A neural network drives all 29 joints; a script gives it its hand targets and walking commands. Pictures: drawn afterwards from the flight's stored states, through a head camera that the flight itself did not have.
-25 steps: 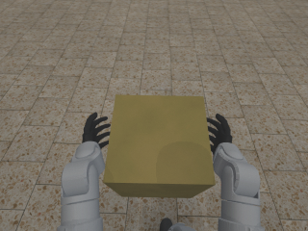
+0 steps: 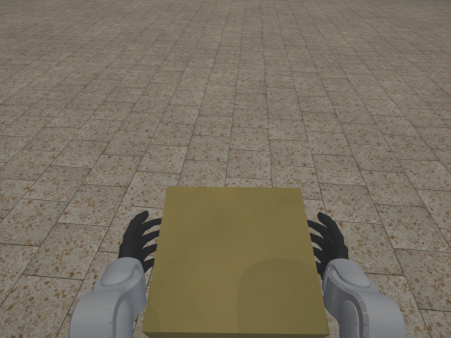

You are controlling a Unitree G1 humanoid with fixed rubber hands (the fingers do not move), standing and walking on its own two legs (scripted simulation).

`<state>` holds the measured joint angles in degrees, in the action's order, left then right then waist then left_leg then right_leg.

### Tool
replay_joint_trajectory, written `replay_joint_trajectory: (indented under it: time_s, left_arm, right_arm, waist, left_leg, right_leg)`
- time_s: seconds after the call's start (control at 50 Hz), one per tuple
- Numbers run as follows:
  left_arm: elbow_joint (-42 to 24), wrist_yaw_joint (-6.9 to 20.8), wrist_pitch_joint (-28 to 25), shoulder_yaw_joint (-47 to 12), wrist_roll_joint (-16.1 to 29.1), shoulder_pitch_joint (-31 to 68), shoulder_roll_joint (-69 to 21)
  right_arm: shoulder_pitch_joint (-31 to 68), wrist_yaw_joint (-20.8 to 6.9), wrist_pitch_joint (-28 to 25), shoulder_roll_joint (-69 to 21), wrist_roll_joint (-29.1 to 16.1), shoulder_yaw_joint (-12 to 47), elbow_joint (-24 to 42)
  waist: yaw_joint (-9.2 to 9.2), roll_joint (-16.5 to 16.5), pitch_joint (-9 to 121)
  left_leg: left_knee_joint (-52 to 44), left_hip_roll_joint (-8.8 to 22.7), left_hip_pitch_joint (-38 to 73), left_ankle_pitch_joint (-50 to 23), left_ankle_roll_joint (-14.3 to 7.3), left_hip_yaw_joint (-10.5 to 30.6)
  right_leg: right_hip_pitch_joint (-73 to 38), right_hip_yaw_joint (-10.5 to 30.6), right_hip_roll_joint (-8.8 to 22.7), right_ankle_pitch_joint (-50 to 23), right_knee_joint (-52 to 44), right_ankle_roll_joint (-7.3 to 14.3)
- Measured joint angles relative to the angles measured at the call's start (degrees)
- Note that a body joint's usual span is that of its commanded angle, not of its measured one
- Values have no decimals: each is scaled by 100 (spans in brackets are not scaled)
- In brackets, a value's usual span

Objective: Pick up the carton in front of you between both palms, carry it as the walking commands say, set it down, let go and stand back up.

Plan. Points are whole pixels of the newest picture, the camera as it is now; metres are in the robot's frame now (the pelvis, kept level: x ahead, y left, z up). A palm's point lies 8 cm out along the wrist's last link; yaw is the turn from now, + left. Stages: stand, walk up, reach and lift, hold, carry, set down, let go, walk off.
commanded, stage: carry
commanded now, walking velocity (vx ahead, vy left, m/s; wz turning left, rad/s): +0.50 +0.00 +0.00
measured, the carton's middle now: (232, 277) +0.25 +0.00 +0.03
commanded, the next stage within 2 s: none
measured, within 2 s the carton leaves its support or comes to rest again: neither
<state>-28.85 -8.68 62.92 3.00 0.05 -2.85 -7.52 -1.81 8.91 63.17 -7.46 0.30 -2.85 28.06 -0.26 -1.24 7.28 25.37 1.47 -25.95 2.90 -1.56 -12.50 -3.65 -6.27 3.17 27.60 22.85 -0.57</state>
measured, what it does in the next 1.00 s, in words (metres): walks ahead: right foot, then left foot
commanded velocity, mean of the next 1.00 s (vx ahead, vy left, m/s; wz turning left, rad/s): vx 0.50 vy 0.00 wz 0.00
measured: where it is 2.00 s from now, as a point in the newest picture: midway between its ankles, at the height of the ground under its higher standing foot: (224, 206)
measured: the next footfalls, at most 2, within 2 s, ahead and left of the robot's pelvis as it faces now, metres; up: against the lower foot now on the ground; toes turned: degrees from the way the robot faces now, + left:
right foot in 0.48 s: +0.50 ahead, -0.12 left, +0.00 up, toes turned -12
left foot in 1.00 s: +0.83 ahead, +0.11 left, +0.00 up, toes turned +12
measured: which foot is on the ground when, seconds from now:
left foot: down 0.00-0.52, up 0.54-0.98, down 1.00-1.00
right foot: down 0.00-0.02, up 0.04-0.46, down 0.48-1.00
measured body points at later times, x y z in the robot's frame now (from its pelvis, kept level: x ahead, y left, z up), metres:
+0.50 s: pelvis +0.33 -0.02 -0.01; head +0.30 -0.03 +0.44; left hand +0.56 +0.13 +0.09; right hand +0.56 -0.17 +0.08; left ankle +0.12 +0.09 -0.72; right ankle +0.47 -0.11 -0.73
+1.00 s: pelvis +0.66 +0.01 +0.00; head +0.63 +0.01 +0.45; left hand +0.89 +0.16 +0.09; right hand +0.89 -0.15 +0.09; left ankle +0.79 +0.11 -0.73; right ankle +0.47 -0.11 -0.72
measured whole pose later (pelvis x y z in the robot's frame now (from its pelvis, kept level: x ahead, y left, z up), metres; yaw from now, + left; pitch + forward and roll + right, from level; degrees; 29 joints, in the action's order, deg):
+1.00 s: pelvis +0.66 +0.01 +0.00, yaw -1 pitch +3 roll +0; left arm -32.9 -8.4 65.9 1.4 -0.5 -6.1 -7.7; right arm -5.6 8.8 66.2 -7.8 0.7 -2.1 32.7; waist -0.7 -0.8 7.6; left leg 27.3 4.3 -27.5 3.8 -0.9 -12.7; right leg -6.0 -11.4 4.8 26.4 19.4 -3.5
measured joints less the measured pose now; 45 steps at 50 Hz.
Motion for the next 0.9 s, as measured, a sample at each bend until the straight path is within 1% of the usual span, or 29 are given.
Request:
replay_joint_trajectory:
  time_s: [0.02,0.04,0.06,0.08,0.1,0.12,0.14,0.18,0.26,0.32,0.4,0.46,0.48,0.5,0.52,0.54,0.56,0.58,0.6,0.62,0.66,0.74,0.84,0.9]
  left_arm:
    - [-2,1,54,46,6,-71,-5]
    - [22,1,109,83,1,-133,-14]
    - [46,1,165,96,-11,-188,-22]
    - [62,2,208,84,-27,-240,-30]
    - [74,5,233,51,-44,-289,-38]
    - [87,9,236,11,-59,-330,-41]
    - [104,17,224,-24,-72,-357,-40]
    - [131,44,170,-78,-103,-388,-38]
    - [103,69,88,-129,-156,-437,-36]
    - [-14,79,100,-134,-165,-456,-35]
    - [-252,55,165,-131,-136,-454,-33]
    - [-371,22,222,-115,-74,-386,-30]
    - [-383,14,235,-106,-51,-336,-28]
    - [-308,7,210,-117,-34,-271,-27]
    - [-169,-2,192,-123,-30,-168,-22]
    - [-33,-5,193,-128,-24,-78,-12]
    - [53,-10,197,-130,-21,-35,-7]
    - [79,-12,198,-125,-18,-40,-10]
    - [61,-13,189,-113,-13,-87,-18]
    - [20,-12,173,-97,-4,-152,-26]
    - [-75,-5,140,-61,19,-264,-37]
    - [-185,38,66,-61,40,-364,-42]
    - [-323,45,79,-129,34,-354,-31]
    - [-357,45,156,-163,11,-334,-25]
  right_arm:
    - [-43,1,6,-6,19,60,-81]
    - [-68,1,36,-7,35,100,-175]
    - [-110,1,71,-11,43,120,-238]
    - [-177,0,98,-20,46,122,-258]
    - [-260,-2,112,-29,43,110,-245]
    - [-338,-6,115,-38,40,94,-218]
    - [-402,-9,107,-43,44,85,-190]
    - [-481,-16,65,-47,54,73,-153]
    - [-520,-32,-10,-47,44,69,-130]
    - [-514,-39,-11,-42,37,95,-55]
    - [-477,-38,54,-35,27,133,148]
    - [-417,-24,131,-32,26,131,301]
    - [-386,-14,158,-33,30,121,348]
    - [-326,-4,183,-25,30,74,345]
    - [-262,3,202,-23,29,7,284]
    - [-215,12,223,-17,28,-46,220]
    - [-182,22,253,-13,29,-78,177]
    - [-171,20,275,-12,29,-82,159]
    - [-181,19,281,-13,31,-62,154]
    - [-207,18,271,-17,36,-26,156]
    - [-280,12,215,-28,56,56,180]
    - [-369,-7,125,-31,91,131,262]
    - [-410,-13,153,-33,94,120,476]
    - [-427,-10,219,-35,88,99,537]
  waist:
    - [33,-106,15]
    - [64,-127,16]
    - [87,-107,1]
    - [107,-73,-21]
    - [125,-40,-39]
    - [141,-17,-49]
    - [156,2,-50]
    - [177,39,-19]
    - [177,88,122]
    - [146,80,176]
    - [97,78,159]
    - [100,156,107]
    - [95,190,80]
    - [42,321,54]
    - [-1,419,17]
    - [-51,418,-31]
    - [-82,388,-95]
    - [-99,351,-159]
    - [-110,322,-209]
    - [-117,299,-242]
    - [-137,253,-263]
    - [-142,196,-162]
    - [-68,194,15]
    - [-38,196,82]
  left_leg:
    - [280,-47,-8,190,-163,-80]
    - [478,-43,17,438,-268,-120]
    - [515,-27,114,624,-321,-136]
    - [438,-15,262,726,-329,-137]
    - [292,-7,437,745,-278,-128]
    - [120,-12,622,758,-258,-114]
    - [-64,-18,809,766,-249,-96]
    - [-421,-23,1169,779,-229,-56]
    - [-1040,-33,1851,870,-149,6]
    - [-1319,-46,2339,1055,-56,40]
    - [-1448,-42,2964,1484,121,71]
    - [-1195,56,3330,2007,310,139]
    - [-864,134,3356,2286,374,176]
    - [-264,307,3227,2591,399,212]
    - [712,478,2840,2495,364,325]
    - [1847,483,2319,2402,330,587]
    - [2880,408,1779,2298,273,825]
    - [3663,339,1284,2159,201,961]
    - [4126,312,859,1973,143,1011]
    - [4295,322,506,1765,106,1012]
    - [4121,388,-41,1395,86,950]
    - [3004,547,-675,816,178,807]
    - [1469,607,-889,175,276,599]
    - [828,537,-791,-35,253,417]
  right_leg:
    - [326,59,146,-13,897,-5]
    - [790,222,157,-110,1984,3]
    - [1276,361,104,-160,2983,36]
    - [1726,420,62,-236,3744,81]
    - [2115,413,58,-384,4191,119]
    - [2442,379,92,-573,4347,141]
    - [2716,333,142,-768,4293,148]
    - [3148,237,248,-1095,3850,110]
    - [3664,65,405,-1729,2535,-47]
    - [3816,-59,445,-2185,1693,-88]
    - [3766,-270,374,-2549,987,1]
    - [3458,-508,226,-2468,624,136]
    - [3257,-617,138,-2327,478,169]
    - [3195,-708,38,-2393,576,303]
    - [3221,-784,-7,-2243,844,434]
    - [3202,-813,0,-2057,989,519]
    - [3107,-825,14,-1932,969,562]
    - [2958,-832,27,-1890,839,540]
    - [2785,-834,26,-1889,657,504]
    - [2600,-829,17,-1890,454,490]
    - [2235,-797,2,-1888,63,461]
    - [1535,-730,-32,-1805,-583,377]
    - [708,-683,-68,-1502,-1081,201]
    - [239,-663,-63,-1165,-1162,41]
